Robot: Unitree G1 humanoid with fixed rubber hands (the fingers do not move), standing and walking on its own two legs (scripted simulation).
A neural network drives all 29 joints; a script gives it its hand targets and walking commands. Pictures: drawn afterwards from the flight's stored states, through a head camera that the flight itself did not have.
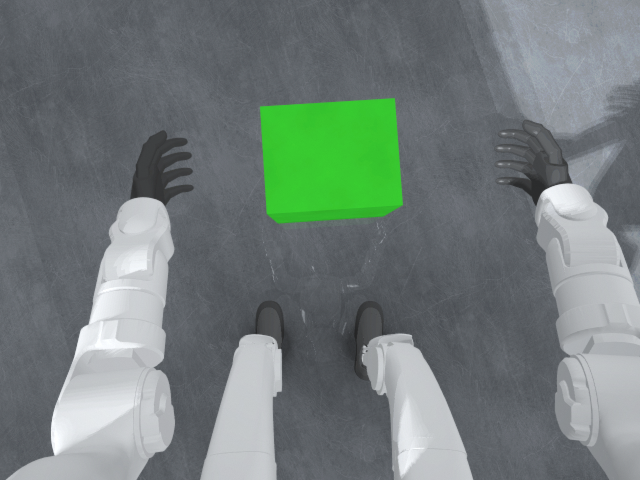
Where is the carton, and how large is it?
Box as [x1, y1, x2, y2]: [260, 98, 402, 223]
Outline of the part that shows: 394,98 261,106 260,114 267,214 278,223 382,216 401,205 402,200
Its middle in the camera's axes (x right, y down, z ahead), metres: +0.02 -0.18 +0.93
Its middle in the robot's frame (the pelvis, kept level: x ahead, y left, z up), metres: +0.55 -0.01 -0.59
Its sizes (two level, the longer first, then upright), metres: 0.286 0.228 0.238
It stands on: the floor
